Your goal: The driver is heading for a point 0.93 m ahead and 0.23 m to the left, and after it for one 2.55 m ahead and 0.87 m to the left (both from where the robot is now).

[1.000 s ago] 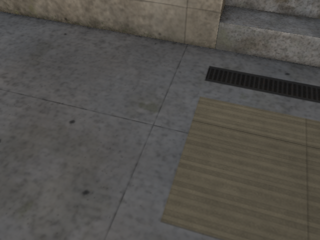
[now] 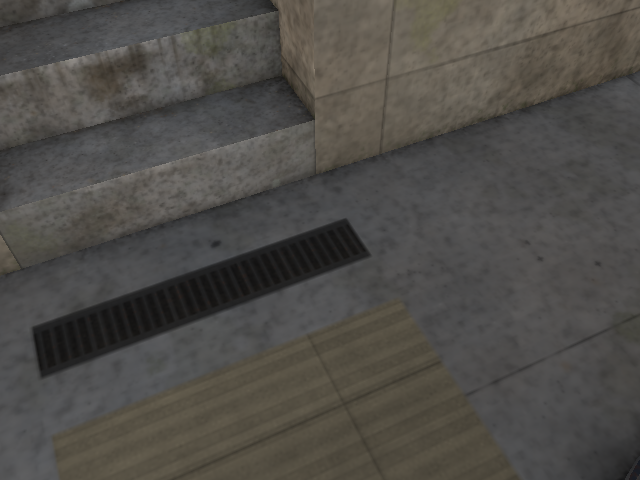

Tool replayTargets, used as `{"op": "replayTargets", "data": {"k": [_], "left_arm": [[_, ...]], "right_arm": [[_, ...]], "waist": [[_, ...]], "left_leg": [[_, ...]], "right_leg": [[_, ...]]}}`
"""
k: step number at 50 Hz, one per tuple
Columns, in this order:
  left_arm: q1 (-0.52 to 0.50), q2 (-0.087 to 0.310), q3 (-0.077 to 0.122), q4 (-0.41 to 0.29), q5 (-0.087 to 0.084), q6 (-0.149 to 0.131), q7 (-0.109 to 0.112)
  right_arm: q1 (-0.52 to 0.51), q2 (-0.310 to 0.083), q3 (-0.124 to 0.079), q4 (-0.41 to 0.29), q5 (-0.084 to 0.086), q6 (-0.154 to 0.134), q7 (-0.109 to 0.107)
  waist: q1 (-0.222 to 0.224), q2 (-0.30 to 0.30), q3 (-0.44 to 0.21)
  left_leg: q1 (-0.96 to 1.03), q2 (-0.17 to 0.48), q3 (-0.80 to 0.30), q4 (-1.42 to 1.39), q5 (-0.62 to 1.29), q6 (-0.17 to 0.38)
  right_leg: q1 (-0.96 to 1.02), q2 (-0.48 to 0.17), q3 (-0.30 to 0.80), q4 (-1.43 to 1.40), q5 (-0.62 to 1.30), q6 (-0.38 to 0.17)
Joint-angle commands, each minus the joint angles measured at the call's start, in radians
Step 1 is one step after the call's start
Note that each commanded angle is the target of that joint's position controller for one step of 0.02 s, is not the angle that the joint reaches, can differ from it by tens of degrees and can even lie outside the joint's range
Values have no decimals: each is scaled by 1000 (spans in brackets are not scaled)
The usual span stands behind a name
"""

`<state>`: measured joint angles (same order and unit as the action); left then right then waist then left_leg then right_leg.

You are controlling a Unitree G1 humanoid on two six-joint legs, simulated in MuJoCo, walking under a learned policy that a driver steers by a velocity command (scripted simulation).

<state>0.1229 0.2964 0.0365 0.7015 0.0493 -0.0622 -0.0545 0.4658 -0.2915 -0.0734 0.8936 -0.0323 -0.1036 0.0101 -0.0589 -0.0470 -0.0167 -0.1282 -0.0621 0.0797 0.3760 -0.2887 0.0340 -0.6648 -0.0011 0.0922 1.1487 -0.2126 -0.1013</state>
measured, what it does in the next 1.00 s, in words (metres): walks ahead, turning left: right foot, then left foot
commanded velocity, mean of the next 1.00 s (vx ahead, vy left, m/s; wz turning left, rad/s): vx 1.00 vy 0.00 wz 0.47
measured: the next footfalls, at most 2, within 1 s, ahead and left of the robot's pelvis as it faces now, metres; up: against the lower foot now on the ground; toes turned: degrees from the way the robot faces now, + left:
right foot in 0.22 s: +0.41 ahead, -0.12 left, +0.00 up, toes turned -5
left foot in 0.68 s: +0.84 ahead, +0.03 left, +0.00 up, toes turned +18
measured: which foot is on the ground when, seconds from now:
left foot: down 0.00-0.22, up 0.24-0.66, down 0.68-1.00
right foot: up 0.00-0.20, down 0.22-0.64, up 0.66-1.00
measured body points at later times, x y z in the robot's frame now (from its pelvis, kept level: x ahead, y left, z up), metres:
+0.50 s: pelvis +0.48 -0.05 +0.00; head +0.50 -0.05 +0.45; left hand +0.41 +0.23 -0.13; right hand +0.64 -0.30 -0.11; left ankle +0.61 +0.10 -0.66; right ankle +0.37 -0.12 -0.74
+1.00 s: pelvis +0.95 +0.03 +0.00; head +0.98 +0.06 +0.44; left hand +1.09 +0.34 -0.05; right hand +1.08 -0.24 -0.12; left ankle +0.80 +0.02 -0.74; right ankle +1.21 -0.04 -0.70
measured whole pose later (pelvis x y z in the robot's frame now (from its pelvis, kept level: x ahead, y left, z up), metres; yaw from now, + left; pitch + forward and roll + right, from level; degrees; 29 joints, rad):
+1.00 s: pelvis +0.95 +0.03 +0.00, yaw +32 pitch +2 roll -1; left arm -0.06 0.25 -0.04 0.60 0.04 -0.09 0.01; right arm 0.40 -0.34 -0.08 0.92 0.00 -0.09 0.03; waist -0.11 0.02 0.04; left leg -0.01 -0.16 -0.22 0.39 -0.38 0.15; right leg -0.61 -0.08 0.08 0.55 0.02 0.02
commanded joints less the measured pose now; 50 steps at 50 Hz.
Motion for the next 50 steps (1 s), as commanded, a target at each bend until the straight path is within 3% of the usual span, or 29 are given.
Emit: {"op": "replayTargets", "data": {"k": [1, 4, 7, 8, 10, 11, 12, 13, 14, 16, 18, 20, 23, 27, 30, 32, 33, 34, 35, 36, 37, 38, 41, 43, 44, 45, 47, 48, 50], "left_arm": [[-99, 19, -22, -115, 3, -8, -17], [-197, -13, -45, -135, -11, -16, -38], [-229, 21, -40, -132, -5, -18, -20], [-197, 39, -33, -120, 1, -18, -9], [136, 108, 3, -18, 1, -16, 18], [319, 176, 32, 36, 14, -14, 36], [346, 265, 55, 46, 36, -15, 50], [363, 243, 60, 40, 7, -12, 43], [275, 183, 53, 62, -2, -18, 43], [194, 108, 39, 84, -1, -40, 43], [194, 53, 23, 110, -13, -59, 46], [203, 39, 19, 140, -37, -78, 43], [221, 12, 8, 157, -38, -90, 38], [265, 59, 7, 169, -39, -100, 54], [299, 136, 21, 162, -35, -81, 85], [235, 199, 41, 135, -21, -45, 104], [150, 228, 53, 111, -16, -32, 106], [128, 167, 45, 127, -7, -36, 88], [153, -7, -6, 49, 3, -73, 79], [178, 10, -22, -49, -35, -99, 75], [91, 78, -24, -46, -29, -104, 73], [78, 113, -15, -24, -19, -98, 66], [57, 72, -31, -45, 38, -48, 60], [-44, 58, -41, -92, 29, -34, 55], [-89, 50, -45, -109, 19, -28, 50], [-99, 12, -60, -110, 10, -28, 35], [-176, -2, -61, -131, -7, -24, 45], [-149, 5, -57, -136, -23, -22, 56], [-16, 51, -45, -95, -12, -24, 87]], "right_arm": [[-71, -63, 5, -62, 15, -38, 7], [-25, -93, 7, -43, 37, -47, 15], [46, -150, 3, 0, 28, -37, 11], [69, -176, 0, 13, 23, -27, 2], [60, -212, -3, 26, 12, 5, -20], [46, -176, 6, 8, 10, 9, -22], [112, 9, 41, -44, 27, 3, -2], [85, -71, 25, -70, 57, -8, -9], [-52, -97, 18, -97, 55, -8, -14], [-100, -53, 32, -86, 29, 1, 0], [-49, -17, 37, -65, 5, 41, 24], [-126, -11, 32, -85, 1, 70, 39], [-285, 14, 44, -148, 23, 65, 53], [-421, 8, 57, -190, 29, 50, 70], [-360, -48, 47, -158, 19, 53, 69], [-93, -128, 15, -88, 13, 62, 55], [132, -174, -13, -19, 19, 66, 44], [135, -207, -36, -5, 29, 69, 21], [28, -276, -46, -12, 12, 78, 10], [-14, -315, -57, -40, 0, 84, 3], [-39, -235, -50, -52, -7, 72, -1], [-103, -165, -33, -45, -6, 66, 7], [-141, -135, -7, -44, 19, 27, -5], [-169, -195, -18, -48, 27, 10, -1], [-180, -195, -22, -56, 33, 9, 3], [-207, -209, -29, -67, 23, 7, 5], [-116, -221, -43, -38, 35, 5, 19], [-101, -217, -47, -29, 41, -1, 23], [-122, -199, -47, -43, 42, -7, 20]], "waist": [[75, 80, 146], [49, 63, 150], [46, 91, 135], [64, 133, 85], [227, 173, -115], [297, 150, -215], [186, -147, -331], [212, -143, -442], [175, -37, -218], [100, 59, -23], [38, 13, 19], [22, 17, 93], [31, -9, 153], [48, 29, 161], [6, -37, 59], [-147, -82, -83], [-262, -58, -161], [-241, 49, -106], [-78, 268, -61], [-35, 308, -237], [-44, 79, -123], [13, -50, -1], [107, -95, 104], [104, -36, 132], [94, -19, 117], [92, 36, 121], [6, 71, 74], [5, 121, 36], [69, 143, -90]], "left_leg": [[-72, 260, -227, -326, 69, 147], [-159, 225, -92, -423, 339, 123], [88, 257, -36, -304, 830, 112], [162, 267, -20, -194, 1056, 101], [131, 269, 11, 256, 1208, 72], [-89, 230, 2, 578, 933, 66], [-459, 73, -23, 986, -88, 43], [-586, 25, -172, 1148, -160, 72], [-660, 100, -174, 1098, -14, 82], [-581, 162, -165, 974, 58, 76], [-498, 195, -173, 921, 65, 61], [-561, 214, -164, 866, 110, 50], [-604, 189, -95, 702, 293, 48], [-487, 115, 64, 406, 471, 101], [-332, -9, 166, 328, 430, 140], [-34, -70, 141, 339, 287, 173], [190, -45, 48, 279, 219, 225], [292, 20, -70, 256, 86, 276], [390, 144, -364, 329, 309, 341], [523, 292, -818, -10, -95, 494], [386, 324, -914, -189, -272, 445], [200, 294, -822, -221, -231, 382], [-144, 193, -607, -232, 141, 343], [-266, 92, -455, -236, 326, 301], [-279, 44, -400, -199, 362, 264], [-314, 4, -336, -156, 427, 227], [-250, -3, -367, -119, 554, 179], [-221, 13, -383, -63, 574, 163], [-90, 50, -408, 131, 761, 133]], "right_leg": [[-124, -66, 8, -191, 137, 19], [151, -50, -151, -412, 311, -2], [170, 0, -208, -524, 234, -40], [226, 45, -232, -535, 157, -50], [603, 97, -218, -585, 62, -83], [883, -23, -87, -547, -55, -104], [1147, -343, 392, -610, -323, -164], [1160, -423, 742, -807, -382, -197], [995, -354, 537, -837, -314, -150], [678, -285, 305, -902, -135, -107], [530, -252, 173, -979, -101, -76], [506, -224, 42, -1034, 31, -41], [475, -152, -178, -1059, 304, 21], [548, -126, -329, -1079, 670, 72], [728, -153, -365, -885, 1233, 104], [702, -191, -336, -504, 1424, 108], [581, -190, -305, -167, 1301, 97], [350, -47, -298, 246, 419, 76], [-40, 57, -206, 570, -284, 101], [-224, 46, -12, 587, -268, 106], [-218, -6, 31, 443, -156, 92], [-148, -50, 16, 328, -81, 92], [57, -108, 5, 80, -98, 143], [153, -91, -64, -160, -32, 160], [204, -75, -84, -300, 34, 163], [283, -51, -118, -463, 95, 148], [354, 8, -156, -609, 297, 145], [410, 14, -131, -615, 351, 140], [497, 7, -79, -583, 273, 93]]}}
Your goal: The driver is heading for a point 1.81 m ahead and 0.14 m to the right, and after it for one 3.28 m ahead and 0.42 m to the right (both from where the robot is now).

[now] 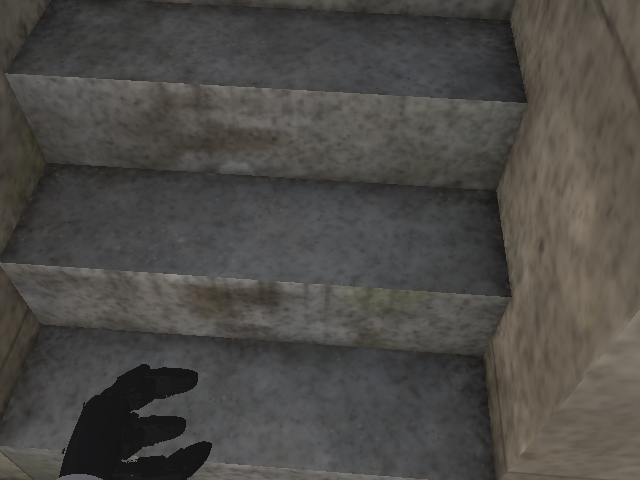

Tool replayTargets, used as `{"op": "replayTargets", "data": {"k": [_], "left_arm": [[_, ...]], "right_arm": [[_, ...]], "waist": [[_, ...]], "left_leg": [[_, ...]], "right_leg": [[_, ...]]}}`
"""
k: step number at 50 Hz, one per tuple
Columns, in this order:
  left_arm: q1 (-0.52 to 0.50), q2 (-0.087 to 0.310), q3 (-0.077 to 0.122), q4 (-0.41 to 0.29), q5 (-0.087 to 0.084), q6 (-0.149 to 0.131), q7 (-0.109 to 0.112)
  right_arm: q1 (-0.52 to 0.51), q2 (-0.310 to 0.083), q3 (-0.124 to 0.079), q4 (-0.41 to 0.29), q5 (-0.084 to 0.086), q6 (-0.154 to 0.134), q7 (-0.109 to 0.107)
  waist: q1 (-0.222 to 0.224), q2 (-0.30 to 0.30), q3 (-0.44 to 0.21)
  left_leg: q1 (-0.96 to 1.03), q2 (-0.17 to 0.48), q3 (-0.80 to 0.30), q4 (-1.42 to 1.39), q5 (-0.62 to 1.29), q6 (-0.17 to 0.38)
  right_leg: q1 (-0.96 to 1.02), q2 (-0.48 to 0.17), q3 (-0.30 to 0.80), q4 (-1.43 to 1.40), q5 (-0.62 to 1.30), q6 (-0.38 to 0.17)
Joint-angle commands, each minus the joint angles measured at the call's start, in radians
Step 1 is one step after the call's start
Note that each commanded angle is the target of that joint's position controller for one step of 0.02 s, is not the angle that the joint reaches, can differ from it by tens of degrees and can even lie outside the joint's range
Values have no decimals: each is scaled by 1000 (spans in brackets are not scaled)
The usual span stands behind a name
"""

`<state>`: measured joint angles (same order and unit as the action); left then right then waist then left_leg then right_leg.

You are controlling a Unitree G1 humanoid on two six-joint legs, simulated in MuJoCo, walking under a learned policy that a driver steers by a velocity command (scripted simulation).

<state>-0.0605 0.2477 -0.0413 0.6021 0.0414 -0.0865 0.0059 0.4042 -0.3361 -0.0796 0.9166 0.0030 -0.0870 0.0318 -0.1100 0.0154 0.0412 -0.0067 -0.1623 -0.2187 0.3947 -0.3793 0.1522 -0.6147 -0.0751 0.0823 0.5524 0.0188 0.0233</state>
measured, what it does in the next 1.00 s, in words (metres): climbs: right foot, then left foot 0.20 m higher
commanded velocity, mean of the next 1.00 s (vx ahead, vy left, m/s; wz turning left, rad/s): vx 1.00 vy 0.00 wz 0.18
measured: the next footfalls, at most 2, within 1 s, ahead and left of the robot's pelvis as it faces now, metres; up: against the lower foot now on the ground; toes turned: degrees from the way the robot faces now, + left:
right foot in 0.06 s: +0.24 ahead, -0.18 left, +0.00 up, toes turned +6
left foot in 0.50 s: +0.53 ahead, +0.21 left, +0.21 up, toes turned +9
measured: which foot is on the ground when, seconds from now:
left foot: down 0.00-0.06, up 0.08-0.48, down 0.50-0.98, up 1.00-1.00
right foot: up 0.00-0.04, down 0.06-0.56, up 0.58-0.94, down 0.96-1.00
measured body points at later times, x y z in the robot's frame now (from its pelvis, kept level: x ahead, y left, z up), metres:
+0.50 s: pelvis +0.34 +0.03 +0.01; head +0.43 +0.06 +0.45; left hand +0.27 +0.29 -0.14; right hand +0.60 -0.11 -0.06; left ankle +0.49 +0.20 -0.53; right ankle +0.20 -0.18 -0.73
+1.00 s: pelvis +0.66 +0.15 +0.30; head +0.67 +0.17 +0.75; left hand +0.88 +0.33 +0.22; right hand +0.71 -0.09 +0.17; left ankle +0.55 +0.21 -0.42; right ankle +0.70 +0.11 -0.33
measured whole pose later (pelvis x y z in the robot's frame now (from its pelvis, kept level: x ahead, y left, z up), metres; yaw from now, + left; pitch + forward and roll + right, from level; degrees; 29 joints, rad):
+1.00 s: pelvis +0.66 +0.15 +0.30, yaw +8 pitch +4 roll -4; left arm -0.02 0.07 -0.09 0.66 0.00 0.00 0.01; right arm 0.41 -0.18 -0.02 0.93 0.06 -0.14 -0.04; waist -0.01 0.02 -0.06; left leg -0.22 0.08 0.12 0.60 0.43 0.14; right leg -0.72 0.12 -0.19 1.21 -0.64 -0.16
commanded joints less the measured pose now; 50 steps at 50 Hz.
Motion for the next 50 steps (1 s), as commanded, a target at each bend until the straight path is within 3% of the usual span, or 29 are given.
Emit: {"op": "replayTargets", "data": {"k": [1, 3, 4, 5, 6, 8, 11, 14, 18, 20, 21, 22, 23, 25, 26, 27, 28, 29, 30, 32, 34, 37, 38, 41, 44, 46, 48, 49, 50], "left_arm": [[302, 161, 60, 40, 9, -3, 41], [769, 274, 128, 168, 53, -31, 75], [654, 317, 131, 161, 97, -42, 60], [484, 269, 146, 138, 74, -40, 46], [394, 150, 133, 133, 48, -39, 36], [379, 71, 103, 174, 21, -53, 35], [297, 132, 104, 195, 9, -65, 47], [302, 179, 118, 227, 25, -68, 28], [627, 194, 132, 380, 33, -67, 38], [644, 167, 112, 432, 13, -64, 35], [626, 135, 99, 458, -35, -47, 47], [577, 153, 94, 437, -39, -30, 55], [383, 181, 92, 343, -90, -14, 53], [444, 331, 123, 266, -125, -27, 14], [403, 369, 148, 253, -148, -46, -15], [427, 327, 154, 227, -147, -62, -52], [351, 231, 146, 202, -91, -80, -79], [330, 55, 116, 164, -35, -90, -83], [199, -91, 76, 89, -6, -79, -60], [9, -174, 35, -49, 26, -52, -19], [92, -220, 7, -63, 30, -29, 11], [-64, -125, 25, -117, -32, 0, 49], [-126, -163, 4, -161, -15, 9, 60], [-213, -188, -28, -202, -44, 14, 57], [-33, -135, -36, -78, -44, 77, -24], [201, -94, -16, 6, -41, 111, 6], [289, -32, -1, 65, -29, 95, 21], [271, -39, 7, 83, -42, 77, 16], [162, -17, 32, 103, -52, 78, 17]], "right_arm": [[-119, -162, -40, -91, -7, -28, 1], [-301, -32, 1, -155, -6, -59, -2], [-161, 135, 57, -210, 23, -61, -15], [-52, 85, 70, -197, 9, -34, -19], [-145, 35, 66, -190, -21, -20, -24], [-259, 21, 53, -263, -52, -9, -17], [-362, 38, 45, -381, -41, 20, -28], [-346, 101, 67, -426, -38, 34, -29], [-584, 154, 86, -539, -13, 26, -79], [-677, 181, 129, -615, -2, 15, -91], [-690, 202, 155, -658, -31, 35, -78], [-653, 208, 163, -678, -45, 55, -50], [-495, 221, 187, -644, -28, 74, -6], [8, 59, 82, -428, -52, 107, 1], [143, -19, 40, -383, -60, 112, -11], [149, -114, 0, -356, -77, 118, -42], [158, -175, -21, -300, -61, 131, -78], [88, -173, -37, -289, -38, 122, -93], [-9, -132, -36, -256, -37, 100, -89], [-60, 52, -1, -114, -46, 45, -71], [-45, 132, 22, -49, -60, -1, -60], [-70, 142, 30, 0, -62, -61, -44], [-59, 136, 39, 21, -79, -70, -37], [8, 119, 58, 88, -3, -75, -46], [-95, 17, 73, -6, 73, -78, -105], [-146, -168, 15, -61, 73, -101, -113], [-149, -77, 14, -101, 85, -102, -76], [-178, -29, 16, -133, 83, -90, -73], [-183, 71, 24, -210, 10, -70, -71]], "waist": [[211, 64, -211], [455, -148, -308], [242, -331, -258], [150, -272, -292], [170, -86, -197], [141, -39, -79], [85, 71, -20], [88, -61, -135], [226, -125, -14], [191, -97, 61], [157, -112, 42], [123, -120, 4], [24, -59, -85], [-126, -160, -525], [-217, -177, -607], [-183, -7, -633], [-164, 371, -605], [-102, 296, -566], [-45, 250, -401], [33, 67, -80], [110, 79, -35], [119, 35, 55], [118, 56, 44], [143, -66, 68], [224, -71, -250], [307, 91, -456], [273, 151, -497], [274, 129, -418], [187, -105, -250]], "left_leg": [[-206, 146, -113, 264, 970, -1], [-569, 21, -17, 885, 513, -39], [-815, -31, 8, 1076, -69, -39], [-927, 72, 23, 1172, -15, -10], [-921, 116, 53, 1220, 56, -18], [-891, 131, 49, 1300, 57, -36], [-854, 118, 58, 1330, 17, -75], [-902, 109, 161, 1467, -88, -59], [-1591, 152, 101, 1763, -387, -32], [-1683, 202, 119, 1545, -510, -15], [-1521, 234, 173, 1389, -490, -7], [-1346, 254, 288, 1291, -386, -16], [-747, 242, 350, 914, -152, 0], [-98, -28, 450, 933, -57, -34], [-93, -48, 311, 803, -62, -3], [-60, 91, -117, 518, -436, 71], [-49, 282, -622, 90, -744, 113], [-137, 362, -800, -81, -820, 86], [-258, 377, -709, -37, -703, 15], [-436, 320, -416, 143, -332, 21], [-367, 302, -192, 105, 41, 3], [-439, 364, -26, -107, 399, -5], [-376, 380, -13, -130, 399, 28], [-389, 307, 286, -310, 581, -67], [-445, 300, 435, -344, 1621, -15], [-134, 396, 382, -29, 2174, 29], [36, 442, 324, 351, 2244, 78], [10, 406, 304, 572, 1933, 71], [-348, 244, 227, 888, 755, -41]], "right_leg": [[549, 91, -89, 6, -73, -56], [964, -102, 95, -85, -280, -73], [975, -352, 616, -265, -261, -160], [944, -401, 848, -325, -730, -295], [813, -337, 740, -366, -817, -299], [581, -252, 458, -351, -447, -249], [356, -244, 103, -343, 177, -196], [414, -248, -58, -419, 186, -237], [903, -360, -17, -465, 45, -246], [922, -307, -115, -553, -81, -176], [807, -236, -177, -605, 34, -152], [713, -222, -214, -698, 113, -162], [340, -172, -245, -806, 249, -194], [455, -230, -210, -316, 1500, -286], [519, -209, -174, 0, 1655, -238], [382, -106, -87, 314, 1353, -172], [181, 116, -19, 749, 306, -161], [72, 196, 175, 1155, -50, -140], [-99, 205, 237, 1460, -33, -124], [-392, 177, 134, 1633, -27, -145], [-570, 172, 119, 1795, -177, -141], [-638, 181, 50, 1814, -359, -122], [-753, 176, 66, 1952, -393, -145], [-663, 146, -74, 1554, -435, -150], [126, 158, -371, 1080, -250, -146], [192, 170, -357, 948, -347, -150], [181, 227, -304, 600, -558, -193], [188, 234, -215, 269, -508, -222], [214, 124, 194, 124, -451, -349]]}}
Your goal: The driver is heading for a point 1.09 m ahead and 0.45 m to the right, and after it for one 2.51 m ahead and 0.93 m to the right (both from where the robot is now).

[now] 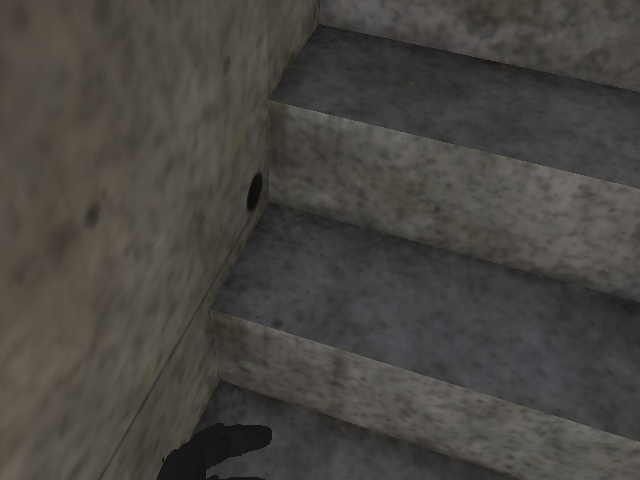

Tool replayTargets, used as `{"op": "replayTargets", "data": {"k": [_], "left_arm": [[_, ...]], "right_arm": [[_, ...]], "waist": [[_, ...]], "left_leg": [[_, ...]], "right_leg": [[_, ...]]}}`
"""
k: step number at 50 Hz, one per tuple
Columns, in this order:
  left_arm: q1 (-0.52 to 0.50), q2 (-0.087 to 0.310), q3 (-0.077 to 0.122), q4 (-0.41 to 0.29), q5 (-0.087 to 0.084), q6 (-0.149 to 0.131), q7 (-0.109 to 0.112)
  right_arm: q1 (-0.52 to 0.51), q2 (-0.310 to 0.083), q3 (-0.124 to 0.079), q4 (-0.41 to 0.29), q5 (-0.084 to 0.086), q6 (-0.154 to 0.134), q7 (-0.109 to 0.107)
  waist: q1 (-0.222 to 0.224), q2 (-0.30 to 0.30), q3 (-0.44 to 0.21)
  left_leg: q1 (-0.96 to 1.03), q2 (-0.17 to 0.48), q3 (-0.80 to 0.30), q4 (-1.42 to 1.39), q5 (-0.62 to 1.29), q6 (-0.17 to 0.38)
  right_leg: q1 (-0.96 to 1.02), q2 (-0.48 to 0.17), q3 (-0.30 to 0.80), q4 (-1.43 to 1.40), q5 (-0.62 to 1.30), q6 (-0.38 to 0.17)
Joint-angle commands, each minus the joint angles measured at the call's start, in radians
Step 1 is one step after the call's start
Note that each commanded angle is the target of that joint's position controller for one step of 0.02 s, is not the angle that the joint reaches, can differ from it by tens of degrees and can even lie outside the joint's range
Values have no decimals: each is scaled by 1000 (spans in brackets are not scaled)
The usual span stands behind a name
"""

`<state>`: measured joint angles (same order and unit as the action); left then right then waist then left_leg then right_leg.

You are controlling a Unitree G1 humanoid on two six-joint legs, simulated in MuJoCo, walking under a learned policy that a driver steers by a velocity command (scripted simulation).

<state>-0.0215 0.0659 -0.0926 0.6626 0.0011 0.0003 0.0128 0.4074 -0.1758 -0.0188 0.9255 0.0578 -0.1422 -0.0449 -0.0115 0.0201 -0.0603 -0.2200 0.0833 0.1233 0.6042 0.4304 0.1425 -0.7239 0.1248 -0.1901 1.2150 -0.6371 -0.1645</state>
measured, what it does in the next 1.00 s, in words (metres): climbs, turning right: left foot 0.21 m higher, then right foot 0.20 m higher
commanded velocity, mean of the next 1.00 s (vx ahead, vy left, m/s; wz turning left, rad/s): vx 1.00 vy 0.00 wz -0.72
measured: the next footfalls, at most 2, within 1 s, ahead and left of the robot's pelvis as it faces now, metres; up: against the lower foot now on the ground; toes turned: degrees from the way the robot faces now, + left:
left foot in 0.32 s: +0.35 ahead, +0.13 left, +0.21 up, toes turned -5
right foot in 0.78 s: +0.53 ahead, -0.34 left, +0.41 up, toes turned -23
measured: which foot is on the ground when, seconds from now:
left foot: up 0.00-0.30, down 0.32-0.80, up 0.82-1.00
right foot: down 0.00-0.34, up 0.36-0.76, down 0.78-1.00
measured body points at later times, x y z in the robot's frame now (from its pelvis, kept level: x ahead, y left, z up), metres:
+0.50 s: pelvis +0.28 -0.02 +0.25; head +0.35 +0.00 +0.70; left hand +0.45 +0.18 +0.10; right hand +0.37 -0.32 +0.17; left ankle +0.31 +0.13 -0.42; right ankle +0.19 -0.14 -0.15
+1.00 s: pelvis +0.45 -0.24 +0.46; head +0.47 -0.28 +0.91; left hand +0.66 -0.08 +0.34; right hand +0.61 -0.53 +0.43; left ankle +0.43 -0.07 +0.03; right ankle +0.50 -0.32 -0.21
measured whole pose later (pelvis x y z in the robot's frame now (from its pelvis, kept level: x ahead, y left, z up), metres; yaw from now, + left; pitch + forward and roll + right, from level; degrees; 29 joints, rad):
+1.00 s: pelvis +0.45 -0.24 +0.46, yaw -37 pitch +6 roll +1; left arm 0.24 0.19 0.06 0.81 0.05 -0.02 0.08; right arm -0.11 -0.09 0.04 0.55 -0.08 -0.10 -0.01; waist 0.09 0.02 -0.02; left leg -0.74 -0.02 -0.03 2.02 -0.01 0.08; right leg -0.71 0.24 0.09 0.92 -0.28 -0.12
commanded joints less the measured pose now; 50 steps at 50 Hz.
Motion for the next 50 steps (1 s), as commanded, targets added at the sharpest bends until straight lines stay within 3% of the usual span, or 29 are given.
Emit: {"op": "replayTargets", "data": {"k": [1, 2, 4, 7, 11, 13, 14, 15, 16, 17, 18, 20, 21, 25, 31, 32, 34, 35, 36, 37, 38, 39, 40, 41, 42, 43, 45, 46, 50], "left_arm": [[79, 251, 125, 65, 43, 14, 15], [98, 256, 155, 56, 36, 26, 30], [260, 204, 149, 177, 68, -3, 34], [225, 174, 143, 161, 28, -50, 32], [413, 331, 202, 185, 53, -95, 32], [582, 279, 213, 252, 35, -79, 47], [419, 273, 214, 206, 23, -59, 52], [420, 338, 235, 165, -42, -59, 34], [246, 446, 271, 129, -21, -81, -9], [32, 394, 265, 80, -35, -153, -63], [137, 289, 231, 49, -10, -193, -82], [219, 232, 210, 51, 47, -119, -82], [123, 219, 210, 38, 85, -71, -84], [157, 164, 177, -44, 43, 70, -54], [11, 161, 190, -143, 4, 65, 2], [-26, 163, 178, -175, -23, 69, -4], [-96, 209, 181, -295, -5, 120, -5], [91, 163, 157, -285, -33, 129, -9], [183, 253, 179, -246, -46, 126, -23], [470, 295, 205, -204, -20, 119, -9], [663, 325, 220, -188, -22, 122, 9], [594, 358, 231, -188, -12, 100, 2], [473, 376, 251, -163, -31, 90, 0], [151, 516, 263, -149, 47, 72, 4], [97, 434, 247, -181, 36, 82, 27], [52, 359, 218, -155, 69, 76, 51], [56, 282, 192, -29, 80, 18, 60], [239, 196, 162, 42, 63, -5, 64], [527, 290, 208, 224, 39, -60, 84]], "right_arm": [[-227, -40, -29, -293, -119, 2, 5], [-355, 59, -9, -396, -133, 8, -8], [-262, 150, 53, -473, -126, 4, -21], [-283, 79, 55, -481, -112, 36, -43], [-642, 65, 65, -654, -111, 18, -73], [-807, 99, 100, -750, -125, 10, -49], [-663, 83, 109, -709, -121, 8, -37], [-489, -3, 60, -610, -44, 41, -43], [-189, -64, -2, -475, -5, 82, -66], [95, -263, -86, -399, -72, 73, -85], [-5, -337, -99, -416, -91, 67, -94], [-302, -177, -65, -386, -39, 29, -56], [-310, -97, -43, -334, -22, 30, -53], [-340, -102, -45, -229, -52, -20, -9], [-95, -249, -57, -164, -93, -8, 25], [-113, -190, -40, -158, -115, 19, 40], [-96, -269, -66, -141, -108, 11, 27], [-272, -290, -61, -163, -97, 20, 23], [-321, -298, -58, -209, -79, 32, -8], [-350, -391, -81, -225, -44, 23, -4], [-365, -454, -98, -232, -15, 19, 19], [-322, -426, -103, -244, -1, 18, 61], [-436, -332, -101, -299, -29, 20, 74], [-311, -110, -35, -456, -75, 21, 79], [-373, -59, -25, -456, -132, 10, 84], [-395, -64, -30, -462, -142, 21, 77], [-395, -7, 3, -449, -127, 22, 40], [-447, -23, 14, -421, -133, 31, 31], [-552, 5, 48, -411, -138, 42, 20]], "waist": [[70, -174, -32], [102, -44, 57], [-19, 64, 184], [-67, 108, 255], [91, -65, 155], [129, -69, 90], [-26, 88, -48], [-79, 106, -293], [-217, -51, -421], [-394, 166, -610], [-274, 431, -734], [0, 217, -482], [7, 90, -290], [155, 11, 24], [97, 191, 194], [132, 197, 176], [124, 216, 171], [259, 259, 101], [272, 184, -18], [373, 269, -206], [444, 352, -338], [379, 365, -324], [333, 175, -142], [35, -393, -206], [37, -400, -311], [-4, -393, -284], [-56, -333, -134], [50, -245, -93], [169, -88, -88]], "left_leg": [[-654, -187, -198, 1359, -511, -98], [-902, -208, -268, 1804, -609, -105], [-1056, -122, -295, 1795, -661, -77], [-959, -64, -232, 1590, -668, -107], [-1183, -63, -160, 1673, -1024, -82], [-1095, -20, -171, 1287, -1260, -31], [-496, -54, -107, 739, -1081, -11], [97, -166, 1, 493, -828, -55], [348, -178, 27, 463, -824, -103], [566, 177, -632, 195, -892, 87], [482, 380, -1140, -138, -337, 190], [275, 401, -941, -24, -754, 61], [178, 339, -672, 28, -833, -10], [7, 350, -237, -140, -618, -100], [285, 293, 115, -425, -524, -42], [269, 237, 214, -435, -575, -87], [231, 258, 253, -576, -310, -98], [124, 189, 365, -578, -80, -110], [-23, 178, 302, -452, 448, -14], [52, 282, 228, -171, 1010, 21], [74, 321, 156, 121, 1048, 8], [122, 334, 66, 352, 865, -4], [-179, 184, -22, 642, 138, -64], [-558, -143, -144, 1185, -485, -120], [-545, -105, -309, 1405, -442, -80], [-530, -120, -298, 1480, -386, -73], [-677, -103, -252, 1620, -290, -56], [-637, -94, -180, 1503, -374, -62], [-903, -117, -164, 1383, -547, -58]], "right_leg": [[371, -254, 991, -721, 53, -323], [332, -258, 1016, -787, 20, -325], [305, -236, 803, -804, 251, -198], [156, -164, 600, -817, 452, -98], [457, -224, 639, -918, 919, -177], [560, -154, 481, -920, 1140, -100], [296, -50, 334, -891, 1435, -35], [118, -50, 443, -779, 1653, -62], [85, -83, 444, -533, 1935, -35], [-63, 46, 455, 165, 1274, 57], [-36, 108, 455, 573, 609, 120], [-192, 1, 422, 896, 743, 144], [-321, -32, 382, 927, 744, 105], [-541, -97, 402, 1072, 352, 88], [-792, -50, 237, 1164, 46, 59], [-720, -79, 195, 982, 39, 44], [-559, -94, 83, 830, 29, 36], [-218, -139, 58, 457, 15, 6], [176, -35, -51, 255, 37, 25], [435, -28, -26, 326, 29, 14], [608, 1, 95, 265, -97, 6], [550, 41, 221, 33, -154, -20], [464, 66, 472, -269, -75, -78], [536, -149, 1081, -769, -434, -200], [444, -120, 1088, -889, -569, -17], [263, -84, 989, -828, -484, 40], [96, -53, 810, -667, -264, 4], [158, 43, 701, -636, -150, 17], [622, -34, 751, -772, 197, 26]]}}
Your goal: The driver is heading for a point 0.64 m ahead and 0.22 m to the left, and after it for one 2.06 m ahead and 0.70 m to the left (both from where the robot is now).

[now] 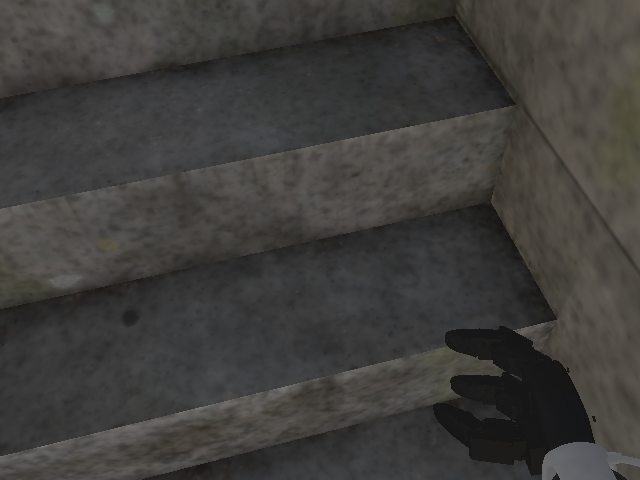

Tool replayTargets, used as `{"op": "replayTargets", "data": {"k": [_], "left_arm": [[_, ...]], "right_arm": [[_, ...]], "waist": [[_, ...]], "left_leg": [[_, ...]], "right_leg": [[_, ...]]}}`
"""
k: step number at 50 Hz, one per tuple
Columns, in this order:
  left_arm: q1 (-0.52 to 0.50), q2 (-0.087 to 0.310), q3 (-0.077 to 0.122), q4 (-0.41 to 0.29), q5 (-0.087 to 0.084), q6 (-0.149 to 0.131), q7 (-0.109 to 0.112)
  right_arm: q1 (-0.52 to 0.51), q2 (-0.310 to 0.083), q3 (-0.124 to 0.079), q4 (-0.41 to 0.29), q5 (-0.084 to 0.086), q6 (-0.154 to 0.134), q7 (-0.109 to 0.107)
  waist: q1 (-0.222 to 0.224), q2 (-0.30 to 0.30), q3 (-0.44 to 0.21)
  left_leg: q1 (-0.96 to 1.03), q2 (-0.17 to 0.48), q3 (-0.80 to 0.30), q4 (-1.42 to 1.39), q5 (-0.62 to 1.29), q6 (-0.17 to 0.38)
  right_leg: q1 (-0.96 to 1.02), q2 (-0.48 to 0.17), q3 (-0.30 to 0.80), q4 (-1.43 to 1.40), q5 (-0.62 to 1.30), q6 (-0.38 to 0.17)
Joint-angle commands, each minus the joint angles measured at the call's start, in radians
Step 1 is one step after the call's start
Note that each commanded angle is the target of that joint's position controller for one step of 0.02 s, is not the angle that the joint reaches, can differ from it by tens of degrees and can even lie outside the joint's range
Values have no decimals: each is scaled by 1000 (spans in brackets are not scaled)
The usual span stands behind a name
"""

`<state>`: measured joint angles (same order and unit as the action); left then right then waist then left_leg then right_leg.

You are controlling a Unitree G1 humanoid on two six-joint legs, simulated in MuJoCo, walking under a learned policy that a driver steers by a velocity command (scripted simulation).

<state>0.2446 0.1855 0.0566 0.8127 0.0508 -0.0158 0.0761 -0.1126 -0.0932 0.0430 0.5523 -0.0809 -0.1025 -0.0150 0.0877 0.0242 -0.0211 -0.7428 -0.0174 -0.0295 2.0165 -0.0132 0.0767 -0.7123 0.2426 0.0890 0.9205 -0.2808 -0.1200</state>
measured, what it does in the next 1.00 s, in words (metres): climbs, turning left: left foot 0.21 m higher, then right foot 0.20 m higher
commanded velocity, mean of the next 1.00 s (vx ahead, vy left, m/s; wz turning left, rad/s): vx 1.00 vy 0.00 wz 0.58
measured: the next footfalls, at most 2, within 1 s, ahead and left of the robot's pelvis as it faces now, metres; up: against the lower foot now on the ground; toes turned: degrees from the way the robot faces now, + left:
left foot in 0.54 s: +0.28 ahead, +0.07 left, +0.21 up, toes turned +16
right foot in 0.86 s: +0.58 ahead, -0.02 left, +0.41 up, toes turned +23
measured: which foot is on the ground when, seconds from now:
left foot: up 0.00-0.52, down 0.54-0.88, up 0.90-1.00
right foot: down 0.00-0.54, up 0.56-0.84, down 0.86-1.00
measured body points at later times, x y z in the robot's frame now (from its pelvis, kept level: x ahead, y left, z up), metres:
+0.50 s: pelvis +0.22 +0.02 +0.11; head +0.26 -0.02 +0.55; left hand +0.03 +0.21 +0.00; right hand +0.52 -0.04 +0.03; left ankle +0.26 +0.08 -0.44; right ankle +0.10 -0.04 -0.64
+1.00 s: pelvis +0.47 +0.06 +0.37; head +0.50 +0.06 +0.82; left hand +0.58 +0.34 +0.30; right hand +0.64 -0.15 +0.23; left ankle +0.33 +0.12 -0.11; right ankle +0.54 -0.04 -0.27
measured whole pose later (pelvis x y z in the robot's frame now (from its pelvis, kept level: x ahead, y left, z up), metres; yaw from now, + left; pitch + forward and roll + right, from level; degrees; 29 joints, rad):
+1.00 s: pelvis +0.47 +0.06 +0.37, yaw +34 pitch +4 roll -2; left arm -0.01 0.11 -0.03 0.71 0.00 -0.08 0.08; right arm 0.33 -0.25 -0.13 0.79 -0.09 0.00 0.06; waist -0.13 0.10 -0.01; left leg -0.78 -0.12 -0.10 1.89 0.01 0.13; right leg -0.65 -0.11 -0.16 1.21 -0.62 0.02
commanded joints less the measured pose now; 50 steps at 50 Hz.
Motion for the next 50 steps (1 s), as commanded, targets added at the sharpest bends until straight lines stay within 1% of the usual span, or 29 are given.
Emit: {"op": "replayTargets", "data": {"k": [1, 5, 10, 12, 14, 15, 19, 21, 22, 23, 25, 26, 27, 28, 29, 30, 31, 32, 35, 39, 40, 41, 42, 43, 44, 45, 46, 47, 50], "left_arm": [[305, 171, 60, 98, -16, -51, 23], [299, 56, 28, 149, -49, -93, 15], [308, 74, 9, 287, -29, -164, -26], [326, 31, -29, 328, -49, -176, -19], [447, 35, -21, 375, -74, -156, 0], [510, 37, -33, 385, -69, -144, 18], [537, 82, -31, 345, -46, -132, 57], [432, 39, -50, 287, -89, -135, 62], [410, 64, -53, 254, -139, -143, 83], [337, 167, -24, 206, -138, -166, 91], [309, 214, 4, 113, -160, -152, 104], [296, 238, 13, 62, -152, -141, 114], [208, 288, 42, -4, -129, -143, 102], [-71, 199, 35, -120, -25, -154, 70], [-190, 63, -2, -253, 36, -155, 55], [-213, -48, -43, -305, 33, -137, 45], [-287, -142, -93, -318, 64, -142, 30], [-207, -150, -103, -327, 58, -141, 19], [-349, -82, -114, -389, 52, -115, 4], [-643, -151, -168, -565, 27, -93, -3], [-638, -180, -174, -549, 26, -100, -15], [-604, -161, -185, -555, -21, -94, -15], [-417, -94, -138, -467, -79, -81, 6], [-44, 26, -66, -332, -74, -59, 24], [261, 228, 17, -256, -54, -66, 25], [228, 317, 40, -245, -45, -85, 27], [-62, 193, 10, -235, -61, -93, 14], [-203, 72, -18, -196, -79, -91, 16], [-228, -16, -43, -70, -43, -82, 7]], "right_arm": [[-81, -63, -5, -44, 9, 2, -16], [-127, -7, 14, -11, 10, 17, 36], [-204, 97, 42, -9, 42, 36, -27], [-345, 69, 46, -61, 37, 44, -31], [-408, 77, 47, -94, 55, 80, -25], [-362, 63, 49, -69, 81, 97, -22], [-228, 41, 34, 3, 66, 100, 14], [-152, 23, 46, 41, 74, 120, 20], [-154, -10, 46, 74, 107, 157, 16], [3, -55, 28, 100, 107, 176, 1], [61, -184, -4, 144, 60, 175, 28], [118, -243, -32, 167, 66, 158, 28], [211, -316, -77, 187, 58, 137, 48], [168, -307, -98, 221, 64, 158, 35], [142, -268, -103, 202, 52, 132, 13], [166, -257, -114, 227, 36, 98, -4], [411, -177, -98, 310, 33, 76, -20], [434, -189, -105, 350, 7, 56, -33], [408, -219, -126, 327, 51, 7, -25], [619, -257, -148, 394, 45, -11, -24], [638, -269, -163, 387, 39, 14, -36], [545, -313, -177, 313, 62, 37, -36], [555, -305, -182, 266, 66, 31, -10], [389, -425, -221, 227, 83, 3, 23], [194, -401, -227, 146, 69, -38, 66], [159, -254, -192, 77, 21, -61, 98], [213, -169, -171, 78, -10, -29, 98], [257, -167, -172, 81, -19, 26, 102], [349, -105, -138, 72, -18, 161, 71]], "waist": [[99, -89, -126], [49, 104, -87], [17, -33, -5], [36, 4, 102], [78, -51, 64], [94, -95, 25], [47, -66, -91], [-38, -105, -175], [-68, -117, -218], [-153, -243, -242], [-166, -252, -312], [-194, -262, -310], [-279, -74, -337], [-297, 194, -221], [-224, 10, -92], [-178, -17, 4], [-213, -147, 42], [-126, -123, 58], [-94, -193, 193], [-157, 7, 55], [-153, -14, -34], [-111, -101, -120], [-54, -123, -262], [166, -31, -436], [288, -181, -612], [216, -501, -682], [25, -359, -560], [-91, -195, -359], [-198, -33, -45]], "left_leg": [[-447, -9, 12, -23, -168, 6], [-549, 36, 38, -136, -167, -15], [-948, 5, -15, 433, -197, 46], [-846, -3, 72, 281, -217, 41], [-750, -19, 123, 201, -310, 59], [-759, -33, 198, 219, -336, 60], [-822, -31, 226, 160, -427, 86], [-276, -89, 380, -204, -538, 110], [-58, -137, 385, -340, -545, 111], [1, -125, 335, -450, -566, 115], [68, -254, 367, -778, -752, 121], [242, -286, 246, -996, -791, 161], [526, -155, -109, -1223, -691, 335], [592, 141, -786, -1507, -428, 529], [464, 207, -930, -1575, -411, 529], [420, 234, -859, -1600, -587, 459], [515, 79, -641, -1551, -296, 338], [534, 86, -581, -1578, -341, 294], [325, -14, -401, -1656, -80, 190], [371, 11, -372, -1779, 47, 193], [377, 11, -317, -1765, 205, 199], [71, 43, -240, -1925, 471, 179], [-61, 41, -318, -1766, 822, 183], [-7, 23, -235, -1367, 1488, 182], [-39, -71, -213, -881, 1158, 109], [-184, -180, -200, -431, 1, 49], [-279, -121, -238, -64, 42, 40], [-306, -46, -134, -23, 68, 52], [-389, -19, -119, 245, -44, 45]], "right_leg": [[694, -192, 480, -527, -22, -6], [644, -269, 451, -584, 3, 54], [567, -390, 452, -680, -264, 39], [378, -371, 326, -824, -210, 53], [415, -380, 287, -901, -42, 69], [535, -395, 251, -930, 129, 54], [945, -445, 96, -805, 801, 25], [740, -393, -171, -759, 1697, 63], [641, -413, -141, -714, 2148, 86], [705, -512, -101, -574, 2529, 80], [844, -516, -92, -265, 2702, 91], [753, -516, -38, 32, 2549, 123], [383, -369, -2, 597, 1623, 202], [-249, -89, 7, 1227, 123, 255], [-494, -97, 144, 1612, -15, 200], [-647, -144, 160, 1759, -59, 138], [-683, -160, 71, 1715, 7, 40], [-734, -180, 98, 1679, -23, 20], [-633, -252, -33, 1345, -150, 66], [-558, -330, -71, 1032, -388, 38], [-417, -326, -115, 900, -326, 19], [196, -268, -177, 422, -424, 13], [648, -208, -190, 380, -339, 28], [858, -203, -128, 309, -419, 34], [978, -402, 311, 29, -595, -47], [1021, -636, 832, -391, -604, -118], [861, -668, 860, -436, -525, -90], [660, -659, 637, -323, -573, -84], [367, -591, 219, -326, -276, 8]]}}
